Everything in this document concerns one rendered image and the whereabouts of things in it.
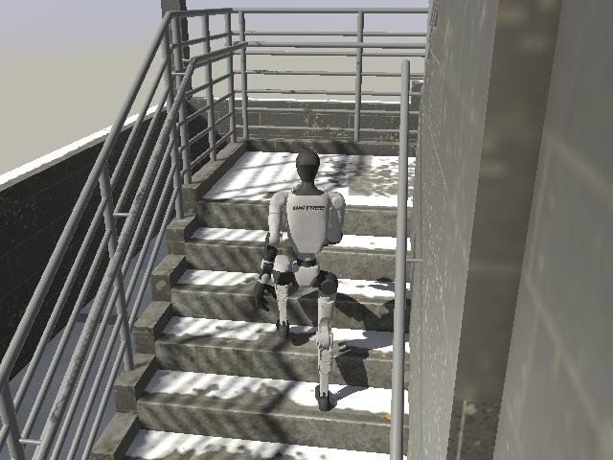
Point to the robot left upper arm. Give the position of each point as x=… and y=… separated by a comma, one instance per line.
x=275, y=218

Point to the robot left hand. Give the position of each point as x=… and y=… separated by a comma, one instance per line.
x=259, y=292

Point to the robot left shin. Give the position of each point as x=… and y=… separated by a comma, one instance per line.
x=282, y=297

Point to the robot left forearm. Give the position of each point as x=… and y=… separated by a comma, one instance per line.
x=268, y=260

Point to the robot left foot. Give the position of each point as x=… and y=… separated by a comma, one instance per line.
x=283, y=330

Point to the robot right upper arm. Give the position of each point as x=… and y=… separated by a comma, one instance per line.
x=337, y=202

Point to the robot right forearm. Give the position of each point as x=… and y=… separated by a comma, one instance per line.
x=329, y=242

